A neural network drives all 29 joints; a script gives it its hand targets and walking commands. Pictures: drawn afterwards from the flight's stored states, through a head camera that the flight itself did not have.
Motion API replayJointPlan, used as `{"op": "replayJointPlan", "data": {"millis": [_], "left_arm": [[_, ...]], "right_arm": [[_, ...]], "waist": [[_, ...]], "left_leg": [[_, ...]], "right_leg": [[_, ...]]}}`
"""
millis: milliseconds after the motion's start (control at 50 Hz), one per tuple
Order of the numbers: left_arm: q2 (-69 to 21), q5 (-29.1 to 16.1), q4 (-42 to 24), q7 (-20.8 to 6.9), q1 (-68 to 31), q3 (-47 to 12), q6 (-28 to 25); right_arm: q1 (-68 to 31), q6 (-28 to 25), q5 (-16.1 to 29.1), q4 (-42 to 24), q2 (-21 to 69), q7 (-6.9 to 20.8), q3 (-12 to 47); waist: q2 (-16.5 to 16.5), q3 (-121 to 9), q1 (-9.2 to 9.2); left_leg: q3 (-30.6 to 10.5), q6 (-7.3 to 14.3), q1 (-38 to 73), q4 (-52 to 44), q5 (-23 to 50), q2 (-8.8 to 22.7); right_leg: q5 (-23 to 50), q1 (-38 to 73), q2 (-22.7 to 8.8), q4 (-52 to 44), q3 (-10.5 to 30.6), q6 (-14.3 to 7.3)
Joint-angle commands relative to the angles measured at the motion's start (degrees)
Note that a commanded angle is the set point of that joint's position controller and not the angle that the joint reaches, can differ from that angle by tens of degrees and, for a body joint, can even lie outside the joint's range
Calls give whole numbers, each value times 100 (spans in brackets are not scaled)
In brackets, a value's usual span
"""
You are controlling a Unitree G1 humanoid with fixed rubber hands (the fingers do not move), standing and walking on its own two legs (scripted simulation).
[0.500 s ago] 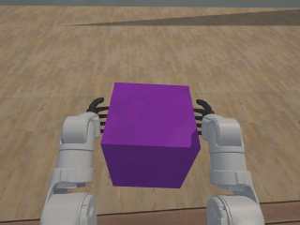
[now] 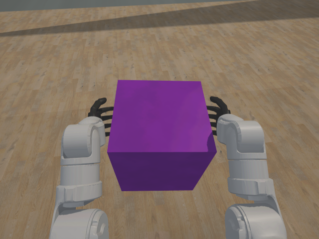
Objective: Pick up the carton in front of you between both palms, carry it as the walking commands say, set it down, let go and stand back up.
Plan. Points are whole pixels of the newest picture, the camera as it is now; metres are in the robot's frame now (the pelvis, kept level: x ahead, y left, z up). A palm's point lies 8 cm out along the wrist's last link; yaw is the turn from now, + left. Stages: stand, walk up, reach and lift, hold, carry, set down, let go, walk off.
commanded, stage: carry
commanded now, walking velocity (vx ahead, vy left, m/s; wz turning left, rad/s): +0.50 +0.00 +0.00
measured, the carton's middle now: (158, 139) +0.37 -0.02 +0.05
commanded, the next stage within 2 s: none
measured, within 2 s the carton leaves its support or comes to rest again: neither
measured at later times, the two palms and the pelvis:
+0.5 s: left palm (93, 68) +0.62 +0.17 +0.13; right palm (183, 65) +0.63 -0.13 +0.13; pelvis +0.27 +0.01 +0.00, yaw -1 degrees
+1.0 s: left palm (115, 45) +0.84 +0.12 +0.10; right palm (185, 45) +0.83 -0.18 +0.09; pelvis +0.57 -0.02 +0.00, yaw +0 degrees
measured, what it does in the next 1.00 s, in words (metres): walks ahead: left foot, then right foot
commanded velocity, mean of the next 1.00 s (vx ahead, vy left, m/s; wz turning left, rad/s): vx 0.50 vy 0.00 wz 0.00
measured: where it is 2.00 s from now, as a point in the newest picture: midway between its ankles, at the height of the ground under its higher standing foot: (148, 126)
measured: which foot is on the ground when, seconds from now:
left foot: down 0.00-0.00, up 0.02-0.48, down 0.50-0.94, up 0.96-1.00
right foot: down 0.00-0.52, up 0.54-0.92, down 0.94-1.00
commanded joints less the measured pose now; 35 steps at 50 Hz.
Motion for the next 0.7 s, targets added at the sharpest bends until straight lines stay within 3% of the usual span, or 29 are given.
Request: {"op": "replayJointPlan", "data": {"millis": [0,20,40,60,80,120,200,260,400,440,460,480,500,520,540,580,620,680], "left_arm": [[-5161,-1969,259,-1242,-3428,-3313,-79],[-5412,-2051,418,-1272,-3198,-3328,-94],[-5673,-2205,249,-1324,-3492,-3380,-138],[-5951,-2403,-6,-1377,-3909,-3493,-165],[-6158,-2594,-305,-1410,-4405,-3661,-201],[-6455,-2911,-680,-1441,-4855,-3835,-233],[-6557,-3181,-1153,-1447,-4937,-3993,-214],[-6361,-3212,-1320,-1442,-4791,-4042,-174],[-6010,-2859,-518,-1535,-3915,-3953,-65],[-6077,-2793,-288,-1579,-3773,-3924,-66],[-6139,-2784,-207,-1599,-3731,-3930,-59],[-6186,-2775,-165,-1623,-3729,-3952,-53],[-6394,-2824,-140,-1652,-3757,-3959,-11],[-6443,-2792,-102,-1670,-3670,-3896,21],[-6568,-2756,-149,-1676,-3615,-3923,5],[-6790,-2731,-499,-1645,-3532,-3995,-50],[-6917,-2639,-914,-1565,-3213,-4055,-89],[-6871,-2422,-1585,-1427,-2468,-4241,-140]], "right_arm": [[-4005,-1,2578,-122,6297,1572,3648],[-3998,-9,2509,-112,6216,1559,3589],[-4215,-35,2512,-169,6384,1547,3588],[-4303,-90,2491,-250,6436,1509,3548],[-4457,-114,2483,-382,6603,1463,3541],[-4617,-155,2523,-710,6758,1363,3585],[-4471,-208,2388,-1162,6668,1122,3650],[-4343,-184,2242,-1392,6405,992,3698],[-3716,-13,1899,-871,6002,1082,3696],[-3583,17,1888,-658,6040,1187,3632],[-3471,17,1880,-563,6076,1237,3588],[-3328,17,1867,-507,6106,1288,3539],[-3329,11,1775,-425,5986,1316,3402],[-3022,-15,1761,-293,6088,1337,3369],[-2985,-30,1795,-495,6273,1382,3413],[-3240,-44,1985,-1066,6646,1470,3615],[-3303,-40,2168,-1661,6838,1518,3832],[-2846,-16,2312,-2443,6827,1584,4095]], "waist": [[-1680,-3522,732],[-1173,-3569,796],[-888,-3146,712],[-253,-2630,571],[-412,-2600,556],[-407,-2566,523],[-516,-2686,608],[-584,-2675,712],[-715,-2219,909],[-781,-2282,696],[-673,-2534,415],[-359,-2800,176],[849,-3457,192],[1617,-3532,126],[1263,-3169,174],[447,-2587,238],[451,-2448,259],[700,-2483,262]], "left_leg": [[-350,-411,-3111,3541,-791,-176],[-638,-262,-3517,3867,-529,64],[-655,-220,-3716,3609,-213,229],[-596,-226,-3501,3027,260,382],[-622,-234,-3353,2801,399,485],[-500,-289,-2982,2441,562,554],[-283,-381,-3326,1626,989,633],[-167,-419,-3504,945,1490,631],[324,-277,-2933,-1203,2601,214],[587,-142,-1646,-2118,2975,70],[672,-76,-331,-2418,3431,120],[-72,75,1157,-2141,3592,815],[-2123,824,3137,-1398,5172,2418],[-3208,1413,3703,-1812,4532,2696],[-2973,1291,3440,-2027,3878,2524],[-2238,858,2525,-2341,3781,2269],[-1671,618,1932,-2663,3507,2066],[-1133,615,1863,-2757,3816,1891]], "right_leg": [[2871,5688,-2633,606,3494,-1505],[899,5350,-2461,164,3828,-1494],[16,4835,-2089,-136,3509,-1195],[-29,4017,-1770,-407,2939,-778],[31,3712,-1851,-502,2818,-813],[-156,3205,-1686,-699,2395,-730],[757,3614,-1512,-610,1846,-809],[1501,4035,-1418,-487,1571,-719],[2963,4512,-1106,-57,908,-400],[3396,4094,-999,450,600,-142],[3168,3473,-913,1054,321,62],[1720,2278,-873,1852,277,274],[-992,417,-473,3141,260,516],[-3218,-935,160,4181,411,582],[-3135,-1430,-108,4467,656,482],[-2507,-1322,-527,3823,712,487],[-2212,-824,-600,3009,573,591],[-2035,-617,-487,2223,229,744]]}}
